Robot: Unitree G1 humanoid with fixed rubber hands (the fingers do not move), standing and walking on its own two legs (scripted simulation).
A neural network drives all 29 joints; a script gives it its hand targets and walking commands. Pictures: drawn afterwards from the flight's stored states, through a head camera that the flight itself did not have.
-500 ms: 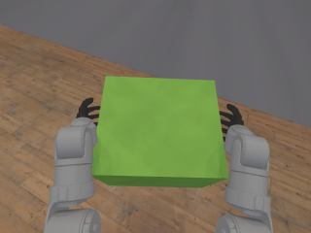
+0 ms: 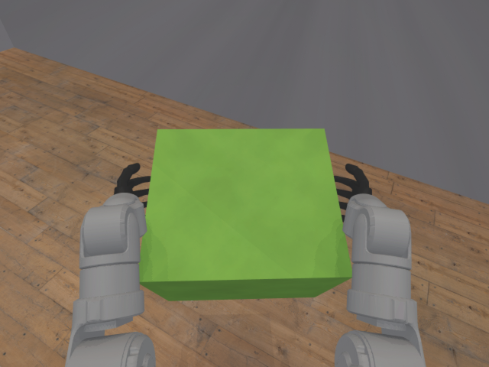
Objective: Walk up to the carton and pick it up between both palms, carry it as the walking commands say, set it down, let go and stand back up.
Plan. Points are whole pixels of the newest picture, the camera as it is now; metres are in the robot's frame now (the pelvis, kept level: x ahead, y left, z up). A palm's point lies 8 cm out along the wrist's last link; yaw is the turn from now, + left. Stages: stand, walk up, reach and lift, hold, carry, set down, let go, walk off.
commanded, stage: carry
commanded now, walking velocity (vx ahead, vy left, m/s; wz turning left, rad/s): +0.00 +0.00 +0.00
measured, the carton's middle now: (242, 219) +0.37 +0.01 +0.05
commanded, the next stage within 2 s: hold in 1.74 s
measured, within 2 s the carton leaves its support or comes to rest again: neither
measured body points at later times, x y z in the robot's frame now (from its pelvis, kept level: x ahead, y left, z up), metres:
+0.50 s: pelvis +0.01 +0.02 +0.00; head +0.01 +0.02 +0.45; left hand +0.36 +0.20 +0.11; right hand +0.35 -0.16 +0.12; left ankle +0.05 +0.13 -0.73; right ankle +0.05 -0.11 -0.73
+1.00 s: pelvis +0.02 +0.02 +0.00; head +0.01 +0.02 +0.45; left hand +0.36 +0.20 +0.11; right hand +0.36 -0.17 +0.12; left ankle +0.05 +0.13 -0.73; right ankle +0.05 -0.11 -0.73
